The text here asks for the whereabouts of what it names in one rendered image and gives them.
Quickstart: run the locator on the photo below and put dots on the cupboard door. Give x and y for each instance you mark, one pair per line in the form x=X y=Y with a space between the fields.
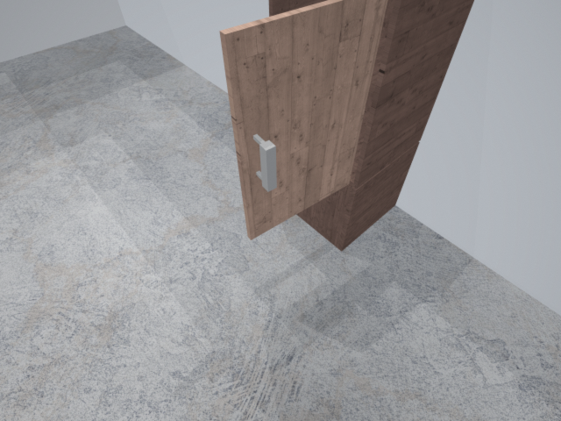
x=301 y=80

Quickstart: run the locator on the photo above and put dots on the handle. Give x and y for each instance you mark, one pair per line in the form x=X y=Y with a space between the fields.
x=267 y=162

